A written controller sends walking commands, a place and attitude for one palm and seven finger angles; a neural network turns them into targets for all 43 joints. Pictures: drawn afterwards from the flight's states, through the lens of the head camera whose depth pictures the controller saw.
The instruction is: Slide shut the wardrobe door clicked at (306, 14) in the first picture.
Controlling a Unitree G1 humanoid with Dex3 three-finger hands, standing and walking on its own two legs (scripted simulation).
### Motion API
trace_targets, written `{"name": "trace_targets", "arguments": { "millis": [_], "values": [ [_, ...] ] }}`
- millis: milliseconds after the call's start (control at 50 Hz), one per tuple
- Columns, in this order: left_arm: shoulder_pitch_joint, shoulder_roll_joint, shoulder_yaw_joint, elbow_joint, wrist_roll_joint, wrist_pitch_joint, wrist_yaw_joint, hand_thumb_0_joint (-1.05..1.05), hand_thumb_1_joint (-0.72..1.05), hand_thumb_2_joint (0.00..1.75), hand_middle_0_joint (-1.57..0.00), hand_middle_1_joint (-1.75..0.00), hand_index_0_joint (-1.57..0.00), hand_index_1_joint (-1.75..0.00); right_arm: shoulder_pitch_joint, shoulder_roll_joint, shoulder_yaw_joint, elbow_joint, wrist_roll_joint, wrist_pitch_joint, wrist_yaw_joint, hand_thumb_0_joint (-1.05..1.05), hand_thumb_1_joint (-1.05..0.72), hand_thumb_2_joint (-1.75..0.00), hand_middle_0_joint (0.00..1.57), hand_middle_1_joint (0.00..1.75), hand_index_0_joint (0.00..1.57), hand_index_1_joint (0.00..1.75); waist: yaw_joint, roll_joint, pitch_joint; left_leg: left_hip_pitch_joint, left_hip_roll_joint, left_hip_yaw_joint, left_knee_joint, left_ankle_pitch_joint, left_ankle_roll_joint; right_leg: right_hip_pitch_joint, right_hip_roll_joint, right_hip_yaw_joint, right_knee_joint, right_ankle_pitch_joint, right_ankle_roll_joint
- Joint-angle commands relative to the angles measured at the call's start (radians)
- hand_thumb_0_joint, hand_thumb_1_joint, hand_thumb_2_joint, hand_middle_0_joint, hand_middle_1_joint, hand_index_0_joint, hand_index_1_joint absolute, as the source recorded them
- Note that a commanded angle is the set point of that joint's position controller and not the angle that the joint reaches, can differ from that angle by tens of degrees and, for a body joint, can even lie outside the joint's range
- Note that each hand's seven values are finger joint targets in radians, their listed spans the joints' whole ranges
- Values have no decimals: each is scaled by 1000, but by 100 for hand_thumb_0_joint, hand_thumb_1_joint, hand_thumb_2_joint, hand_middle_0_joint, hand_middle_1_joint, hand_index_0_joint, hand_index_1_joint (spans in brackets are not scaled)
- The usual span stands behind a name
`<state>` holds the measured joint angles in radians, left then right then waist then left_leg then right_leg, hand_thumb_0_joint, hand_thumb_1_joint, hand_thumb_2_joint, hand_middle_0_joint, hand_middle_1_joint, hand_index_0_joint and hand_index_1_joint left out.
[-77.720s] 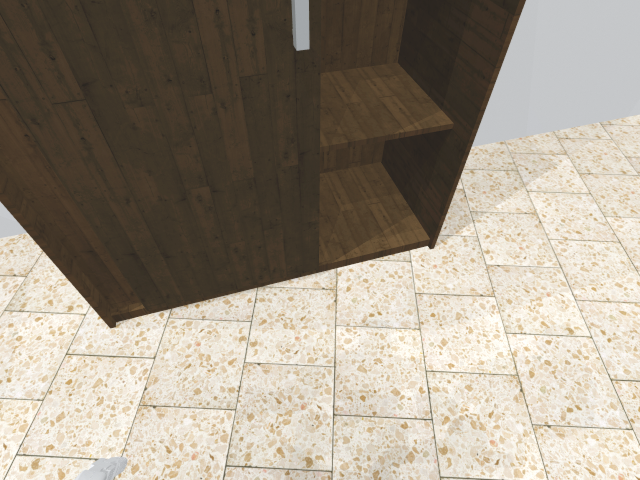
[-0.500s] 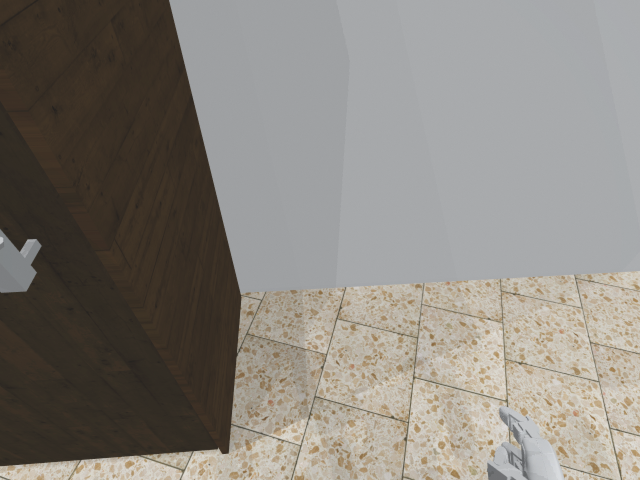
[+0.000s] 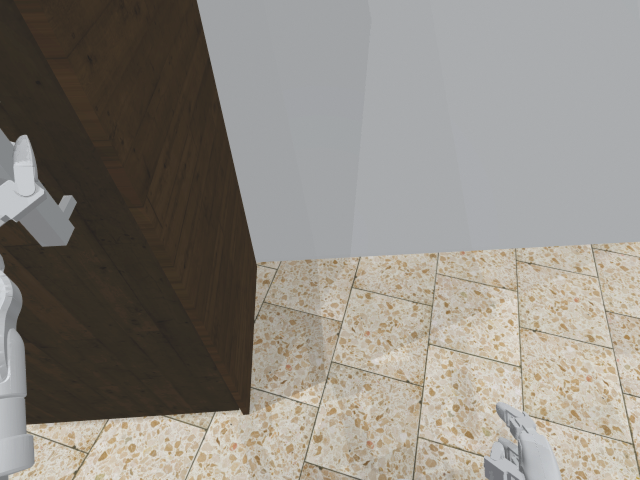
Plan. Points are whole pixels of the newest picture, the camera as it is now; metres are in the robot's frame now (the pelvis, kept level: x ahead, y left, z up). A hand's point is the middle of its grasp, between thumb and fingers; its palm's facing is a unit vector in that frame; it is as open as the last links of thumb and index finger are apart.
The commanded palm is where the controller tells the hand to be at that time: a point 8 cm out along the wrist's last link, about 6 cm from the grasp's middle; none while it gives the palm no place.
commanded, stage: stop walking and hold the door there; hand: left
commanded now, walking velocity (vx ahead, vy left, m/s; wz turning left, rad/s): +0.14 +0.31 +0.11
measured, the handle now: out of the picture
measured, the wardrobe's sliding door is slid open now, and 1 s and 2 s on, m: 0.00 0.00 0.00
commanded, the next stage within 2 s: loosen the grip on the handle in 1.12 s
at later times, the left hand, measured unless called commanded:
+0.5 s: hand (22, 182) +0.32 +0.30 +0.23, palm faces +0.37 -0.92 -0.11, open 7.0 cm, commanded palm +0.29 +0.33 +0.23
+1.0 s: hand (23, 182) +0.32 +0.30 +0.23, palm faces +0.37 -0.92 -0.10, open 7.0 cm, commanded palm +0.29 +0.33 +0.23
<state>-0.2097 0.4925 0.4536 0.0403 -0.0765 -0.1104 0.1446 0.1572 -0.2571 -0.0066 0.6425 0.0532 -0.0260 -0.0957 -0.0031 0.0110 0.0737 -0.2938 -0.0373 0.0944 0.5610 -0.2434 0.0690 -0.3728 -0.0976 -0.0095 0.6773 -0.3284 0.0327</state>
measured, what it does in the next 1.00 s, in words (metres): steps on the spot: left foot, then right foot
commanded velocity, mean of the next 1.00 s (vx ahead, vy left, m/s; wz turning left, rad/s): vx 0.02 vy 0.00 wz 0.02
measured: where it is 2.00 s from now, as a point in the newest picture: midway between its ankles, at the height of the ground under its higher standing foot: outside the picture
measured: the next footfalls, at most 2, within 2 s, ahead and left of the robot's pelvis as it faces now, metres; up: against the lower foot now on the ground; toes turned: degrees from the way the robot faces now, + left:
left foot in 0.26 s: +0.04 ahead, +0.20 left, +0.00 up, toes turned +3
right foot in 0.42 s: +0.04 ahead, -0.05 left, +0.00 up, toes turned +0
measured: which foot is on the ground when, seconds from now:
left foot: down 0.00-0.08, up 0.10-0.24, down 0.26-1.00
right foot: down 0.00-0.28, up 0.30-0.40, down 0.42-1.00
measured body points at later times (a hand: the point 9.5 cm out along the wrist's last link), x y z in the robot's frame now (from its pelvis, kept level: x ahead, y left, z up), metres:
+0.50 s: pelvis -0.04 +0.08 +0.00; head +0.00 +0.07 +0.45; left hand +0.30 +0.35 +0.24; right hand +0.14 -0.12 -0.11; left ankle +0.00 +0.20 -0.73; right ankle +0.00 -0.06 -0.73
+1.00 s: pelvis -0.01 +0.07 +0.01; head -0.01 +0.06 +0.46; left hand +0.30 +0.34 +0.24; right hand +0.18 -0.17 -0.07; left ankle +0.00 +0.20 -0.73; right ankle +0.00 -0.06 -0.73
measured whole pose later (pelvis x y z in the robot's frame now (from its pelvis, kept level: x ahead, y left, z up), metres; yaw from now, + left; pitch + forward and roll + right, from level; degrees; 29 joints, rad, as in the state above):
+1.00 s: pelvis -0.01 +0.07 +0.01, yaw +1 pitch -2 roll -1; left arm -0.25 0.32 0.26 -0.01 -0.11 -0.10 0.15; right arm 0.13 -0.24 0.02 0.65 0.04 -0.03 -0.08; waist 0.01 0.03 0.03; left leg -0.20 0.06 0.06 0.45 -0.21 -0.02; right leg -0.17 0.00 -0.01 0.40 -0.20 0.01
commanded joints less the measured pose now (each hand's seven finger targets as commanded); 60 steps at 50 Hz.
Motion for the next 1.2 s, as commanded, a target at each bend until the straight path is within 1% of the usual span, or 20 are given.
{"name": "trace_targets", "arguments": {
  "millis": [0, 20, 40, 60, 80, 100, 140, 200, 220, 240, 280, 340, 400, 440, 460, 500, 540, 680, 840, 1180],
  "values": [
    [-246, 240, 32, -211, 17, -78, -11, 0, 90, 90, -45, -140, -45, -140, -97, -133, -31, -139, -7, -71, 16, 0, -90, -90, 20, 30, 20, 30, 38, 131, -255, 41, 217, -212, -129, 213, 35, 164, 5, -64, -65, -8, -14],
    [-257, 244, 27, -207, 19, -79, -13, 0, 90, 90, -45, -140, -45, -140, -104, -133, -29, -140, -11, -71, 22, 0, -90, -90, 20, 30, 20, 30, 40, 98, -251, 11, 183, -189, -75, 143, 9, 211, -27, -43, -171, 48, -32],
    [-275, 261, 26, -203, 24, -82, -13, 0, 90, 90, -45, -140, -45, -140, -107, -120, -25, -142, -16, -65, 27, 0, -90, -90, 20, 30, 20, 30, 35, -47, -251, -92, 105, -136, 55, -2, -26, 284, -153, 112, -300, 148, -83],
    [-294, 288, 43, -159, 23, -81, -10, 0, 90, 90, -45, -140, -45, -140, -87, -121, -42, -130, -19, -58, 32, 0, -90, -90, 20, 30, 20, 30, 15, -276, -233, -203, 10, -92, 271, -233, -74, 273, -364, 416, -386, 124, -185],
    [-346, 268, 40, -183, 11, -80, -11, 0, 90, 90, -45, -140, -45, -140, -99, -148, -61, -130, -12, -64, 30, 0, -90, -90, 20, 30, 20, 30, 38, -319, -210, -196, 59, -241, 498, -303, -78, 173, -484, 534, -417, 97, -240],
    [-405, 234, 8, -218, 15, -80, -15, 0, 90, 90, -45, -140, -45, -140, -126, -121, -36, -126, -18, -67, 35, 0, -90, -90, 20, 30, 20, 30, 24, -270, -218, -199, 92, -307, 554, -291, -74, 161, -484, 470, -361, 130, -239],
    [-439, 311, 83, -208, 32, -96, -13, 0, 90, 90, -45, -140, -45, -140, -122, -90, -9, -97, -35, -58, 31, 0, -90, -90, 20, 30, 20, 30, 3, -197, -272, -104, 111, -239, 330, -284, -66, 180, -372, 182, -228, 308, -151],
    [-419, 259, 26, -259, 20, -87, -20, 0, 90, 90, -45, -140, -45, -140, -144, -68, -8, -103, -27, -48, 15, 0, -90, -90, 20, 30, 20, 30, -11, -98, -287, 140, 11, -23, -114, -20, -67, 138, -239, 34, -116, 314, -65],
    [-419, 236, 1, -297, 14, -90, -20, 0, 90, 90, -45, -140, -45, -140, -152, -74, -15, -119, -22, -50, 10, 0, -90, -90, 20, 30, 20, 30, -4, -14, -297, 198, 45, -2, -147, 54, -60, 108, -179, -6, -42, 286, -46],
    [-437, 206, -31, -339, 8, -95, -23, 0, 90, 90, -45, -140, -45, -140, -154, -92, -25, -141, -12, -55, 8, 0, -90, -90, 20, 30, 20, 30, 5, 117, -297, 194, 144, -95, -154, 118, -22, 72, -100, -50, 53, 235, -19],
    [-478, 69, -160, -357, 5, -101, -42, 0, 90, 90, -45, -140, -45, -140, -129, -77, -14, -161, -6, -57, 18, 0, -90, -90, 20, 30, 20, 30, -10, 304, -284, 131, 291, -293, -189, 218, 91, 8, 40, -90, 249, -210, 13],
    [-541, 55, -164, -402, 6, -94, -30, 0, 90, 90, -45, -140, -45, -140, -107, -98, -28, -140, -8, -91, 34, 0, -90, -90, 20, 30, 20, 30, -5, 159, -326, 231, 262, -231, -79, 436, 67, 81, 69, -73, 42, -99, -11],
    [-521, 47, -174, -366, 16, -82, -17, 0, 90, 90, -45, -140, -45, -140, -120, -77, -1, -124, -16, -87, 38, 0, -90, -90, 20, 30, 20, 30, -7, 65, -362, 189, 186, -155, -7, 314, -13, 286, 18, 31, -264, 297, -41],
    [-528, 21, -189, -325, 1, -65, -22, 0, 90, 90, -45, -140, -45, -140, -108, -74, -14, -116, -20, -79, 30, 0, -90, -90, 20, 30, 20, 30, -15, -168, -326, 144, 113, -111, -41, 47, -54, 246, -30, 111, -282, 194, -67],
    [-507, -24, -240, -315, -5, -60, -24, 0, 90, 90, -45, -140, -45, -140, -107, -78, -10, -101, -20, -77, 27, 0, -90, -90, 20, 30, 20, 30, -23, -137, -300, 173, 130, -127, -88, 44, -48, 205, -16, 91, -278, 161, -72],
    [-532, 1, -218, -325, 4, -75, -15, 0, 90, 90, -45, -140, -45, -140, -132, -79, 4, -105, -29, -76, 25, 0, -90, -90, 20, 30, 20, 30, -11, 87, -309, 203, 208, -200, -228, 25, -30, 182, 58, 8, -214, 93, -35],
    [-522, -14, -232, -311, 8, -79, -11, 0, 90, 90, -45, -140, -45, -140, -141, -66, 14, -113, -30, -72, 21, 0, -90, -90, 20, 30, 20, 30, -2, 173, -286, 186, 251, -256, -299, -11, -20, 183, 86, -12, -183, 69, -26],
    [-486, -62, -294, -332, 15, -82, -20, 0, 90, 90, -45, -140, -45, -140, -125, -57, 15, -122, -27, -71, 25, 0, -90, -90, 20, 30, 20, 30, -3, 112, -307, 216, 199, -146, -214, 178, -42, 234, 66, 18, -275, 222, -31],
    [-393, 0, -210, -316, 1, -80, -20, 0, 90, 90, -45, -140, -45, -140, -119, -64, 0, -129, -19, -55, 20, 0, -90, -90, 20, 30, 20, 30, -6, 45, -346, 238, 158, -91, -139, 285, -53, 268, 23, 63, -301, 411, -44],
    [-290, 55, -140, -267, -5, -78, -12, 0, 90, 90, -45, -140, -45, -140, -113, -77, -7, -142, -13, -31, 7, 0, -90, -90, 20, 30, 20, 30, 0, 24, -300, 194, 155, -97, -157, 242, -44, 248, 22, 65, -321, 339, -38]
  ]
}}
